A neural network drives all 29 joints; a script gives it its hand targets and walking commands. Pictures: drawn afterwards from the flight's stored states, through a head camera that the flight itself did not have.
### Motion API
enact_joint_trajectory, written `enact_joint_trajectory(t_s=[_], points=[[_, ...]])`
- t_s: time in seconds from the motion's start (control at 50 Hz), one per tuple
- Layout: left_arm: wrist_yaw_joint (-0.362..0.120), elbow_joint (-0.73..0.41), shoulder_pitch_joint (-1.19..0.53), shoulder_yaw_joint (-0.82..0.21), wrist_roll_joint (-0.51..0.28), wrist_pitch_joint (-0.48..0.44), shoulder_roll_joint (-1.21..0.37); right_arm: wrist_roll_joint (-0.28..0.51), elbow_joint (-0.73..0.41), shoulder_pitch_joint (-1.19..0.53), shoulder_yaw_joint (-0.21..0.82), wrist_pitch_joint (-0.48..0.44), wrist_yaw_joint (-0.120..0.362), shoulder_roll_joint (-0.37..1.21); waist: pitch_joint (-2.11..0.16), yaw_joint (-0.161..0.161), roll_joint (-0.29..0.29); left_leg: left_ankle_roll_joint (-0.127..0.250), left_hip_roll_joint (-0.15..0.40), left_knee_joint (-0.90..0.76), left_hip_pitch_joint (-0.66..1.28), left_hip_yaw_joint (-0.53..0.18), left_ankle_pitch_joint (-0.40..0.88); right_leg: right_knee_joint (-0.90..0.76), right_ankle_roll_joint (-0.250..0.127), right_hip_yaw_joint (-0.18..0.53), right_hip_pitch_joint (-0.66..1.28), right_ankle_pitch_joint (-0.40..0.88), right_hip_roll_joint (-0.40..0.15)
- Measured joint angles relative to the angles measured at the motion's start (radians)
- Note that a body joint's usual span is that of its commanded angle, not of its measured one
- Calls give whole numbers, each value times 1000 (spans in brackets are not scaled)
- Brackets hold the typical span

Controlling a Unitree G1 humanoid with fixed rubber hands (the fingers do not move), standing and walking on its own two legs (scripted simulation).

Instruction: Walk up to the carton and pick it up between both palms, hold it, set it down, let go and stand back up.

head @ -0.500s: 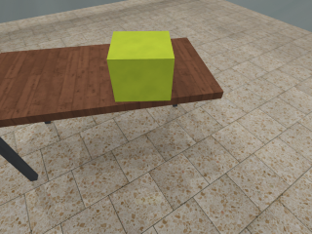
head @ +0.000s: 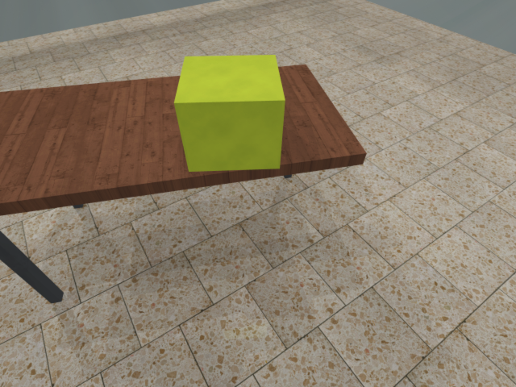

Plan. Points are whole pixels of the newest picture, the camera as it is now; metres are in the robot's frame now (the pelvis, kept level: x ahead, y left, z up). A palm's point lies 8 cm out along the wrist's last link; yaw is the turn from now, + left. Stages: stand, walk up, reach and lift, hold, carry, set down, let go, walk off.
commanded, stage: stand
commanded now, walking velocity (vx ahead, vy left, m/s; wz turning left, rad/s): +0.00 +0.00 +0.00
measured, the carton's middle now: (232, 112) +0.84 +0.11 -0.04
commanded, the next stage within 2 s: walk up in 0.24 s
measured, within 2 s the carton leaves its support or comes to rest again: neither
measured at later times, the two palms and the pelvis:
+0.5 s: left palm out of the picture -0.03 +0.20 -0.15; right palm out of the picture -0.02 -0.20 -0.15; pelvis +0.00 +0.00 +0.00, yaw +1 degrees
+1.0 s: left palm (74, 367) +0.19 +0.34 -0.14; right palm out of the picture +0.06 -0.14 -0.15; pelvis +0.13 +0.09 -0.02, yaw +0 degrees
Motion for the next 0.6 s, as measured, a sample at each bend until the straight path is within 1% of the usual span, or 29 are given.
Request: enact_joint_trajectory(t_s=[0.2, 0.44, 0.46, 0.5, 0.52, 0.56, 0.6], points=[[5, 41, -9, -9, 3, -1, -26, 5, 42, 3, 4, 0, -8, 17, 5, -1, 6, 0, 1, -11, 15, -7, 6, -22, 0, -7, 22, 9, 1], [8, 66, -14, -12, 3, 1, -33, 4, 64, 0, 6, -1, -12, 27, 14, -1, 5, 1, -1, -20, 21, -10, 14, -34, 2, -10, 31, 18, -1], [4, 58, -7, -10, 14, -1, -32, -2, 59, 7, 3, -1, -6, 25, 11, 0, 6, 4, -2, 1, 14, -11, -25, -18, -6, -11, 26, -12, -2], [-2, 31, 22, -4, 34, -12, -28, -14, 41, 33, -7, 0, 7, 8, -11, 3, 15, 13, -4, 76, -14, -17, -174, 25, -32, -16, 11, -112, 0], [-2, 18, 37, -1, 38, -18, -24, -19, 31, 47, -12, 3, 12, -4, -23, 6, 22, 7, -2, 118, -37, -17, -232, 36, -41, -21, 5, -139, 1], [4, 2, 54, 7, 46, -31, -11, -35, 12, 64, -20, 9, 23, -31, -26, 14, 29, -16, 5, 239, -102, -2, -253, 35, -45, -35, 6, -118, -8], [10, -4, 70, 13, 51, -44, 5, -46, -10, 70, -29, 11, 34, -61, -17, 28, 35, -38, 21, 328, -165, 0, -239, 19, -36, -44, 20, -70, -19]])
